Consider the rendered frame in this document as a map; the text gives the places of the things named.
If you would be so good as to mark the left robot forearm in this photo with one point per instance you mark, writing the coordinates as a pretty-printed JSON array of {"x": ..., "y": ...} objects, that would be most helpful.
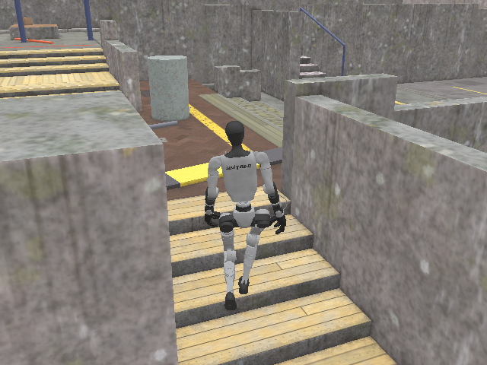
[{"x": 209, "y": 203}]

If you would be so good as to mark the humanoid robot head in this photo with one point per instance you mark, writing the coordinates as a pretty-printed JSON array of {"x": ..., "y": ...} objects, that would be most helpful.
[{"x": 235, "y": 133}]

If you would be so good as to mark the robot right thigh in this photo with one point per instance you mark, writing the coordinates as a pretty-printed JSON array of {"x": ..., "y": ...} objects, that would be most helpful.
[{"x": 262, "y": 220}]

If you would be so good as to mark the left robot upper arm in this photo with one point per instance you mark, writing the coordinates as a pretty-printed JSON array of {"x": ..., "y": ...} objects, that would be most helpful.
[{"x": 214, "y": 164}]

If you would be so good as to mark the right robot upper arm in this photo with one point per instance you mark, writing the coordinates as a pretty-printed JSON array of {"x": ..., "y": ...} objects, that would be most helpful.
[{"x": 266, "y": 171}]

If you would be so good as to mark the left robot hand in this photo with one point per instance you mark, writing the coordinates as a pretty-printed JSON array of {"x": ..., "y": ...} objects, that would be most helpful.
[{"x": 216, "y": 215}]

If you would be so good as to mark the right robot forearm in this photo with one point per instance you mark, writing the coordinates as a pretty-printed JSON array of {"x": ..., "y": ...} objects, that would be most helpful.
[{"x": 275, "y": 202}]

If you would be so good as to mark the right robot hand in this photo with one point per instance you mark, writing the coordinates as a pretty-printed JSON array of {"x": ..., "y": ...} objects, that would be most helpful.
[{"x": 281, "y": 221}]

